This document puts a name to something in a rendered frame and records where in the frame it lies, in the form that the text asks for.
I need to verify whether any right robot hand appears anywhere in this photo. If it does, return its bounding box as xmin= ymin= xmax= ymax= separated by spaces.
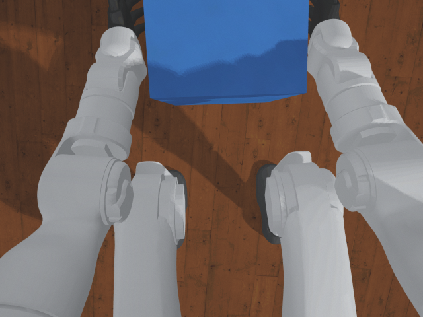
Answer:
xmin=308 ymin=0 xmax=340 ymax=37

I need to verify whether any robot right foot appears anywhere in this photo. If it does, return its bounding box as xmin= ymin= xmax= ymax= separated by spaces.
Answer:
xmin=256 ymin=164 xmax=281 ymax=244

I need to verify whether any left robot hand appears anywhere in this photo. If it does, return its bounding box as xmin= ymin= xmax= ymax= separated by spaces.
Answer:
xmin=107 ymin=0 xmax=145 ymax=38

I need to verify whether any robot right upper arm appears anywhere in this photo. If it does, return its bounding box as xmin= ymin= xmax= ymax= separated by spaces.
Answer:
xmin=334 ymin=140 xmax=423 ymax=317

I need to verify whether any robot right thigh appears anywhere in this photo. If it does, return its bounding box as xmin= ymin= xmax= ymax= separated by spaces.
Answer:
xmin=265 ymin=162 xmax=357 ymax=317

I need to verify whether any robot left upper arm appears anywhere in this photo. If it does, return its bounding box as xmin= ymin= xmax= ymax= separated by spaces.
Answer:
xmin=0 ymin=154 xmax=134 ymax=317

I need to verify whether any left robot forearm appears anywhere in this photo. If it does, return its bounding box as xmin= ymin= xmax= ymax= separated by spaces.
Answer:
xmin=37 ymin=26 xmax=147 ymax=213

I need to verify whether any carton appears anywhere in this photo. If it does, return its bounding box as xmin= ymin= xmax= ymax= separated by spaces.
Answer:
xmin=143 ymin=0 xmax=309 ymax=106

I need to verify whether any right robot forearm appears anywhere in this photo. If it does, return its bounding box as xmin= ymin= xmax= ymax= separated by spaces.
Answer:
xmin=307 ymin=19 xmax=423 ymax=153

